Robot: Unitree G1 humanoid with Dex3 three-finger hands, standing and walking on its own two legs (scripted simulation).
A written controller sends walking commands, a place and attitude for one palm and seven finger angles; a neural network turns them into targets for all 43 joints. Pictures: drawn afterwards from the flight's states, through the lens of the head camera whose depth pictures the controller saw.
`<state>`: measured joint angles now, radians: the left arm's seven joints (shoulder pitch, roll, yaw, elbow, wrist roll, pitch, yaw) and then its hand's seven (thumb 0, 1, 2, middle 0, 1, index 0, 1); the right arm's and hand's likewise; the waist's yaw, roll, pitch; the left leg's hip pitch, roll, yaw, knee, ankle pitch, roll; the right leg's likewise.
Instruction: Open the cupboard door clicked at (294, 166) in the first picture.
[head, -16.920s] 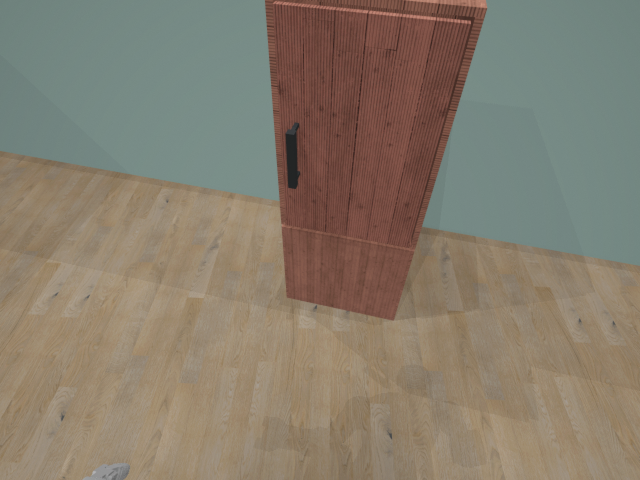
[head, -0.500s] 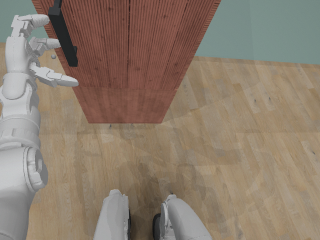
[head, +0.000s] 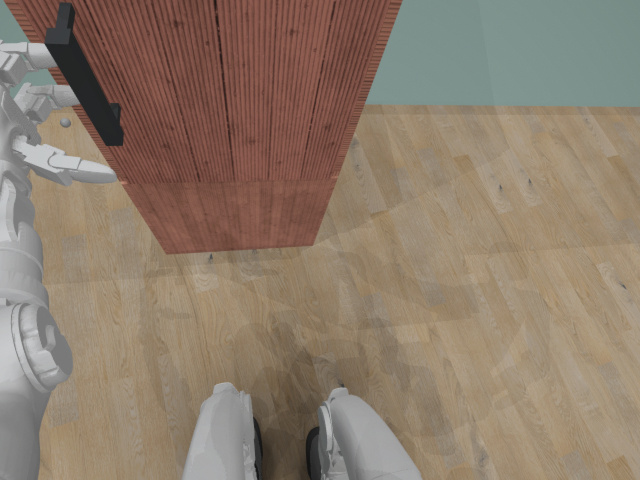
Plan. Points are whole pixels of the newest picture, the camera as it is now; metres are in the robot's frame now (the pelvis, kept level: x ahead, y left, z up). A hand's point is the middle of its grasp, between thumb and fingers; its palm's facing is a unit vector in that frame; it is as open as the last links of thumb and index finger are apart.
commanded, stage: move the hooked fingers beside the handle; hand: left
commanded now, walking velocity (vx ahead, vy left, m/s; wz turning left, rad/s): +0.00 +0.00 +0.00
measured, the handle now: (92, 82) +0.57 +0.23 +0.05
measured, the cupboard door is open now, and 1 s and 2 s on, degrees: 0 0 0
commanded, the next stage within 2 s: slide the fingers in behind the handle in 1.62 s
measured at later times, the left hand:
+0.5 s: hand (38, 122) +0.51 +0.28 +0.05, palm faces +0.06 -1.00 -0.03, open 14.0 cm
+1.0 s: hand (29, 123) +0.52 +0.29 +0.04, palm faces +0.05 -1.00 -0.02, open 14.0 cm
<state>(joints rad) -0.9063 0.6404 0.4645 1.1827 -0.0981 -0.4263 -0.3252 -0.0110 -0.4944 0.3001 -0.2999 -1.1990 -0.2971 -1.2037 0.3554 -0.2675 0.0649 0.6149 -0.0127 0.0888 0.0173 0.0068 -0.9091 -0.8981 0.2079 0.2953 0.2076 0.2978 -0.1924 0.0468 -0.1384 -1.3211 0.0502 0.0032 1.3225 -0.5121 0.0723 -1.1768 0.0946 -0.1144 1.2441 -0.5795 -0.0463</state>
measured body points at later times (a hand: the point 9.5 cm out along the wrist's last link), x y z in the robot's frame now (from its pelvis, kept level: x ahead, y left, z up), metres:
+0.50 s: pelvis +0.00 +0.01 -0.01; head +0.17 +0.06 +0.40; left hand +0.51 +0.33 +0.05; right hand +0.01 -0.27 -0.10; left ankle +0.04 +0.08 -0.61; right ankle +0.00 -0.10 -0.61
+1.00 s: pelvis -0.01 +0.01 -0.01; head +0.18 +0.07 +0.40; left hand +0.51 +0.34 +0.05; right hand +0.00 -0.26 -0.10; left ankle +0.04 +0.08 -0.61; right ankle +0.00 -0.10 -0.61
